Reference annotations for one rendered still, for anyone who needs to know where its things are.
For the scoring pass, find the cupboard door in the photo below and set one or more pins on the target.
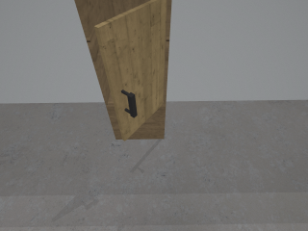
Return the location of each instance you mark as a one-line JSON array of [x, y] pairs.
[[133, 47]]

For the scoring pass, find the handle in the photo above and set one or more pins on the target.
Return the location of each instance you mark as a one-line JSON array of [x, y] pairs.
[[132, 103]]

